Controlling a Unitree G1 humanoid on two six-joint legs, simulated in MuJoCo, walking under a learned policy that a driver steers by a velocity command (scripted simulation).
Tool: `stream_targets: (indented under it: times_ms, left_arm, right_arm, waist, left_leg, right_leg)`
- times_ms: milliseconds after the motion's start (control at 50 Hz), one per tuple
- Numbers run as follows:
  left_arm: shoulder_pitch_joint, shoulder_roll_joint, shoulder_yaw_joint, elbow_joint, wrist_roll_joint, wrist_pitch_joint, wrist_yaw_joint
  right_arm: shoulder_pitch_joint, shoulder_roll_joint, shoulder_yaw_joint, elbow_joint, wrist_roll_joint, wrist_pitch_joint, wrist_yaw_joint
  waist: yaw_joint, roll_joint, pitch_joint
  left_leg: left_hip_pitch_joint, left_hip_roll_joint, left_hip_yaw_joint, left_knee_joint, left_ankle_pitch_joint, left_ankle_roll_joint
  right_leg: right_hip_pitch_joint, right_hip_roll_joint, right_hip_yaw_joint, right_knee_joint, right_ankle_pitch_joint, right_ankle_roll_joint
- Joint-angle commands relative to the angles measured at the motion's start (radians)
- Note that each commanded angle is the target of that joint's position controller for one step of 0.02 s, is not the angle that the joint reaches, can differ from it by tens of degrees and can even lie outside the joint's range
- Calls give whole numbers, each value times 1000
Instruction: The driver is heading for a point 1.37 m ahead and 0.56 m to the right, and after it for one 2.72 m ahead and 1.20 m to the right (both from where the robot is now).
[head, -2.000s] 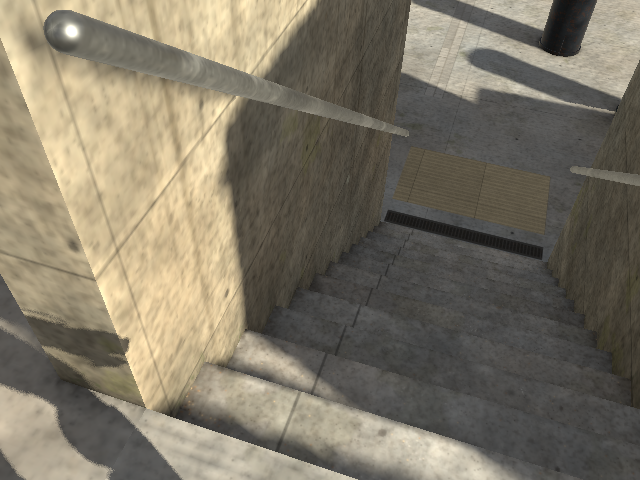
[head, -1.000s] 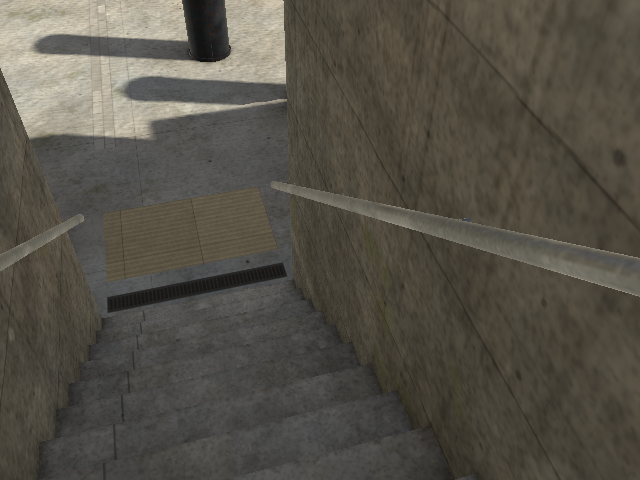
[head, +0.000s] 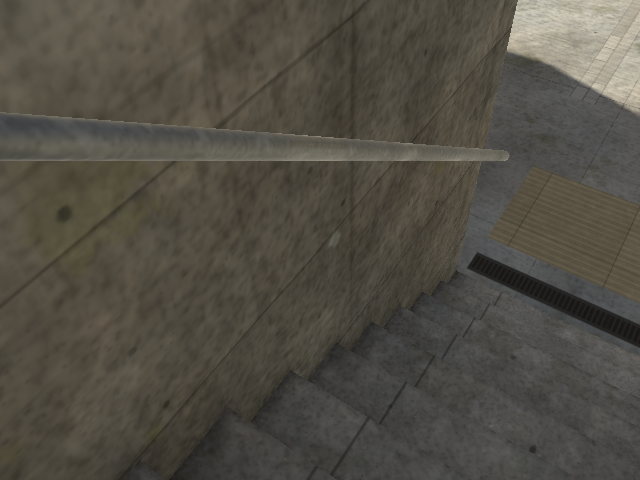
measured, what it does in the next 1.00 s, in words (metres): goes down, turning right: right foot, then left foot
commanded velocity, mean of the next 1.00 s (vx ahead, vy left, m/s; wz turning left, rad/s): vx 0.05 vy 0.00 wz -0.61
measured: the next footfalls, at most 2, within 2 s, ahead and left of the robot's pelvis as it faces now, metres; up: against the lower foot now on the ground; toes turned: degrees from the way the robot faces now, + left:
right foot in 0.36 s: +0.06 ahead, -0.16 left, +0.00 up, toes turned -21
left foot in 0.92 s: +0.14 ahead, +0.01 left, +0.00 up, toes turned -41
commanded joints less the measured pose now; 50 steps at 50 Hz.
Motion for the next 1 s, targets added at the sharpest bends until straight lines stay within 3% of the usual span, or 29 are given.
stream_targets:
  times_ms: [20,40,60,80,100,140,200,240,260,280,340,360,380,400,420,440,460,500,540,580,700,760,800,840,860,900,920,960,1000]
  left_arm:
    - [-2,141,25,-102,28,32,20]
    - [-43,163,35,-116,57,40,15]
    - [-51,134,30,-149,84,57,-5]
    - [-125,135,40,-167,106,72,0]
    - [-186,130,44,-185,92,88,-2]
    - [-244,62,35,-250,71,126,-9]
    - [-270,90,47,-296,46,136,-27]
    - [-324,113,55,-357,35,138,-24]
    - [-395,127,57,-393,51,146,-23]
    - [-452,125,57,-420,59,154,-16]
    - [-365,163,69,-422,20,150,-29]
    - [-259,191,82,-392,12,135,-42]
    - [-85,194,81,-328,15,106,-45]
    - [-112,302,88,-306,-38,93,-39]
    - [-134,340,89,-359,-46,75,-42]
    - [-222,396,105,-418,-14,78,-39]
    - [-335,397,107,-447,14,93,-19]
    - [-595,352,87,-509,40,115,-8]
    - [-595,286,77,-530,19,119,-3]
    - [-530,293,85,-520,3,121,9]
    - [-470,283,84,-528,16,114,23]
    - [-493,257,74,-540,25,118,-1]
    - [-523,233,57,-534,29,117,-15]
    - [-539,226,45,-507,33,123,-28]
    - [-601,177,22,-502,25,110,-35]
    - [-589,180,12,-469,34,124,-36]
    - [-560,166,14,-456,40,128,-29]
    - [-570,236,39,-500,41,116,-39]
    - [-654,245,46,-465,24,95,-25]
  right_arm:
    - [344,-156,-50,7,31,9,-20]
    - [298,-129,-42,-26,37,2,-39]
    - [219,-169,-54,-62,30,-9,-66]
    - [168,-132,-53,-77,11,-8,-90]
    - [183,-81,-37,-81,15,-10,-85]
    - [154,-92,-29,-93,37,-12,-83]
    - [67,-169,-26,-149,30,14,-79]
    - [67,-159,-21,-183,39,36,-76]
    - [79,-169,-25,-191,36,45,-73]
    - [90,-192,-34,-189,30,54,-74]
    - [30,-245,-59,-211,20,68,-64]
    - [-5,-260,-65,-219,28,77,-60]
    - [-104,-240,-71,-263,43,92,-60]
    - [-116,-137,-41,-343,17,104,-54]
    - [-103,-107,-14,-368,-2,100,-71]
    - [-121,-96,1,-400,2,86,-78]
    - [-110,-98,1,-388,-6,69,-87]
    - [2,-138,-16,-303,-36,73,-99]
    - [2,-113,-12,-289,-44,77,-99]
    - [-30,-75,5,-317,-45,71,-92]
    - [-86,-83,23,-388,-32,46,-69]
    - [-15,-107,15,-362,-17,49,-49]
    - [18,-120,13,-350,-10,54,-47]
    - [20,-79,33,-356,21,68,-36]
    - [162,-82,28,-277,22,69,-27]
    - [185,-39,39,-267,23,87,-13]
    - [187,-26,39,-257,10,88,-9]
    - [100,-179,9,-316,10,56,-8]
    - [55,-189,-4,-328,30,24,-14]
  waist:
    - [-191,-111,-317]
    - [-166,-175,-309]
    - [-122,-118,-296]
    - [-121,-115,-239]
    - [-109,-168,-112]
    - [-71,-36,-34]
    - [-61,125,-138]
    - [-71,131,-96]
    - [-95,122,-55]
    - [-112,129,-6]
    - [-55,134,-39]
    - [0,67,-77]
    - [94,-166,-23]
    - [-5,-560,97]
    - [-33,-426,29]
    - [-46,-331,-67]
    - [-115,-298,-39]
    - [-242,-293,-82]
    - [-231,-194,-86]
    - [-205,-152,-138]
    - [-134,-150,-192]
    - [-129,-216,-208]
    - [-132,-176,-206]
    - [-132,-229,-157]
    - [-169,-232,-209]
    - [-183,-202,-109]
    - [-166,-134,-101]
    - [-97,127,-20]
    - [-128,65,-12]
  left_leg:
    - [777,524,-245,245,1018,200]
    - [646,507,-222,221,914,209]
    - [469,550,-224,150,526,288]
    - [284,536,-197,96,369,272]
    - [65,462,-75,63,378,215]
    - [-89,406,33,124,389,112]
    - [-135,400,71,256,318,69]
    - [-140,442,46,274,-1,44]
    - [-146,464,30,270,-145,29]
    - [-154,480,30,275,-169,12]
    - [-193,444,123,435,-53,-53]
    - [-247,408,157,608,-26,-58]
    - [-481,303,187,1040,-208,-81]
    - [-797,89,114,1303,-817,-121]
    - [-838,68,-43,1305,-821,-136]
    - [-808,35,-108,1266,-715,-150]
    - [-825,25,-172,1230,-591,-139]
    - [-616,5,-160,1190,-323,-125]
    - [-509,-33,-109,1235,-173,-127]
    - [-521,-43,-115,1227,-155,-138]
    - [-566,-63,-182,1042,-245,-117]
    - [-492,-63,-161,980,-239,-126]
    - [-376,-34,-151,899,-280,-123]
    - [-188,-47,-83,602,-497,-123]
    - [28,-7,-110,667,-295,-101]
    - [209,-67,-31,248,-422,-74]
    - [276,-58,-95,163,-377,-65]
    - [145,202,-554,49,92,51]
    - [-50,206,-594,1,87,98]
  right_leg:
    - [-644,-85,75,266,-48,-27]
    - [-603,-104,65,239,44,-32]
    - [-569,-126,45,144,253,2]
    - [-523,-138,55,97,404,41]
    - [-414,-133,23,-71,564,49]
    - [-315,-146,14,-336,757,71]
    - [-174,-86,-75,-232,913,59]
    - [-264,-104,-54,-257,848,43]
    - [-294,-111,-60,-270,803,35]
    - [-319,-137,-55,-319,727,42]
    - [-45,-130,-98,-576,576,22]
    - [110,-102,-105,-654,508,6]
    - [248,-109,43,-832,718,-27]
    - [199,-214,466,-956,1634,-60]
    - [187,-307,613,-1018,1886,-119]
    - [154,-356,752,-1162,1526,-182]
    - [64,-348,805,-1183,1185,-230]
    - [-146,-272,606,-1041,1076,-189]
    - [-240,-224,533,-991,1132,-139]
    - [-135,-199,534,-970,1232,-148]
    - [153,-179,636,-988,1293,-198]
    - [188,-203,596,-1019,1379,-196]
    - [146,-196,567,-1045,1383,-181]
    - [79,-132,445,-1134,1258,-142]
    - [-30,-162,467,-1124,1224,-139]
    - [-83,-87,385,-1233,874,-98]
    - [-89,-58,340,-1167,703,-72]
    - [-194,16,197,-1044,410,9]
    - [-12,-24,102,-907,522,53]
